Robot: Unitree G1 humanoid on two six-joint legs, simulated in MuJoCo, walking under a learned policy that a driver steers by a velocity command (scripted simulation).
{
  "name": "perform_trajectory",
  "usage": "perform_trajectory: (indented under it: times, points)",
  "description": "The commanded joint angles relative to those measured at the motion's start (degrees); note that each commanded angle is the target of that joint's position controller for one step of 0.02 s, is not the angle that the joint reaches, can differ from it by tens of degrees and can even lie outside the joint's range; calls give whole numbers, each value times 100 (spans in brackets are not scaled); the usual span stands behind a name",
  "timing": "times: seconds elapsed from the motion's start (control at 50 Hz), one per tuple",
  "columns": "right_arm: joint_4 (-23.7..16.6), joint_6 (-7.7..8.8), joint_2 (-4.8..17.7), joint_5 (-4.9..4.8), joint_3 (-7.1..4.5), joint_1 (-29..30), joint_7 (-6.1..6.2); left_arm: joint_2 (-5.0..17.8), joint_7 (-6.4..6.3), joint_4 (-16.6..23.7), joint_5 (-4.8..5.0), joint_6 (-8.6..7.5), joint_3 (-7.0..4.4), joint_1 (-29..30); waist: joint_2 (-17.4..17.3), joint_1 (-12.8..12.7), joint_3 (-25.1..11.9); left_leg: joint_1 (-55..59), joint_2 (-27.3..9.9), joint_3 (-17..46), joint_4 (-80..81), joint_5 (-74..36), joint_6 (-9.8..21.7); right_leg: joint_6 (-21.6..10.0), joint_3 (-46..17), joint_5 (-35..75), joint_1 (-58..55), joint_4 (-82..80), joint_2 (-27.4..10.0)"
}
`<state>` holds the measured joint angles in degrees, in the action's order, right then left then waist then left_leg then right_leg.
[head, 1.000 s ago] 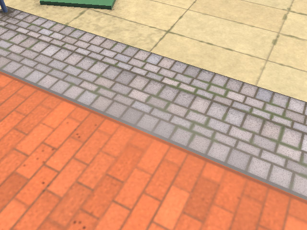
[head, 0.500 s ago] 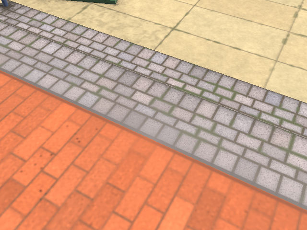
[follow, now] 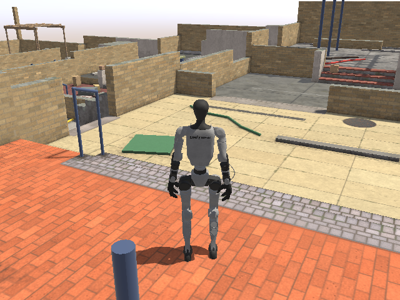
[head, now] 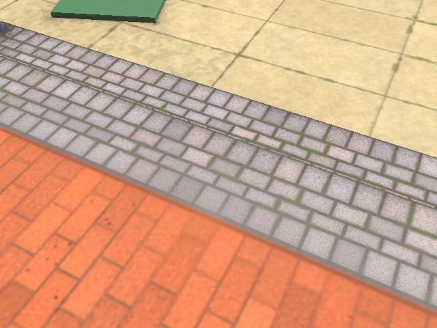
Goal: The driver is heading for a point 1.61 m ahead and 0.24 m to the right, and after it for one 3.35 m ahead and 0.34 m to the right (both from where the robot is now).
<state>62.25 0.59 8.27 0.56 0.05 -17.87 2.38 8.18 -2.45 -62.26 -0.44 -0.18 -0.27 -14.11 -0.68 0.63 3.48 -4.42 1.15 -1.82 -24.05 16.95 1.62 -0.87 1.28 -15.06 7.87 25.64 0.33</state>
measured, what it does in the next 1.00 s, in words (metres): stands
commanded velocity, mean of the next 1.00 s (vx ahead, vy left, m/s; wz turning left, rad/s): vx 0.07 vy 0.00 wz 0.00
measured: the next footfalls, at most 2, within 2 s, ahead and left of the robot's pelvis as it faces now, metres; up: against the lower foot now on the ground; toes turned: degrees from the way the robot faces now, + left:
right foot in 1.40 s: +0.37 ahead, -0.07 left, +0.00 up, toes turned -4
left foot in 1.96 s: +0.68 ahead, +0.09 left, +0.00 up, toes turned +5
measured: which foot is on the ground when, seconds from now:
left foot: down 0.00-1.00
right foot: down 0.00-1.00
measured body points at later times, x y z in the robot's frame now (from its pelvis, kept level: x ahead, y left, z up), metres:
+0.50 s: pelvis -0.01 -0.01 +0.00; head -0.01 -0.01 +0.45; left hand -0.04 +0.20 -0.16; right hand -0.05 -0.22 -0.16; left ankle -0.04 +0.10 -0.74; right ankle -0.01 -0.11 -0.74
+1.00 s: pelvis +0.02 +0.00 -0.01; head +0.02 +0.02 +0.44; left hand -0.06 +0.22 -0.17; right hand -0.02 -0.21 -0.16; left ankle -0.02 +0.09 -0.74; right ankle -0.01 -0.11 -0.74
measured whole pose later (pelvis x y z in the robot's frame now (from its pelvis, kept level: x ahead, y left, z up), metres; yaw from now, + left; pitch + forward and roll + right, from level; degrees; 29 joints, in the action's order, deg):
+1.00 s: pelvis +0.02 +0.00 -0.01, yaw +1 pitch +0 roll +0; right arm 62.9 3.0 7.3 1.5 -0.2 -23.0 0.4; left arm 9.0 -1.1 -65.3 -0.4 -0.5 -2.5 -24.6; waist 1.3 -0.7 -0.8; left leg -10.4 1.3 -2.8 -30.5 22.9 5.0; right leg -3.4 0.0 -20.3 11.2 30.4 1.4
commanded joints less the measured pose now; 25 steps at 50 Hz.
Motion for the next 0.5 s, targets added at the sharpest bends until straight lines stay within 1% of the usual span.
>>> perform_trajectory:
  times: [0.02, 0.22, 0.5]
  points:
    - [44, 21, 385, -1, -59, -389, 19, 451, -25, -45, 8, -46, -60, -406, 167, -54, 68, -321, -551, 462, 391, -1389, 101, -210, -523, 1803, -197, -379, -575]
    - [299, -26, 317, 2, -6, -458, 39, 361, -26, -276, -1, -55, -5, -558, 59, -39, 155, -321, -585, 454, 452, -1156, 70, -212, -526, 1461, 10, -540, -544]
    - [455, -15, 213, 0, 48, -571, 37, 244, -12, -430, -1, -54, 41, -787, 69, -62, 255, -534, -610, 484, 497, -841, 64, -206, -549, 939, 202, -657, -502]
